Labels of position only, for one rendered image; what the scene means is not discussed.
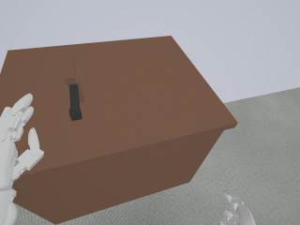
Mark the tap lever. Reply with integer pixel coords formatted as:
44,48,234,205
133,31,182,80
68,84,83,121

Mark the left robot forearm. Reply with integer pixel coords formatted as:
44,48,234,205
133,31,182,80
0,187,18,225

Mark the robot right hand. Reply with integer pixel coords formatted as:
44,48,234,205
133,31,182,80
220,189,256,225

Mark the robot left hand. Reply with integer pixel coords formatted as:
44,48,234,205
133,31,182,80
0,93,44,189

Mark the counter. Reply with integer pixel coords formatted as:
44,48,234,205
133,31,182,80
0,36,238,225

